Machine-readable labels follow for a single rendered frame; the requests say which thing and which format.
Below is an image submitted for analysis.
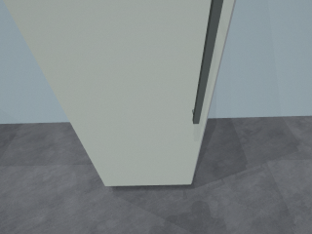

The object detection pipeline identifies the fridge door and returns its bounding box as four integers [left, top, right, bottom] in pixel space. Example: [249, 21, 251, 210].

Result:
[3, 0, 234, 186]

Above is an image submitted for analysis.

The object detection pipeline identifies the handle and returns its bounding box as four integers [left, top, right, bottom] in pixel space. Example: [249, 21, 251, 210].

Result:
[192, 0, 223, 124]

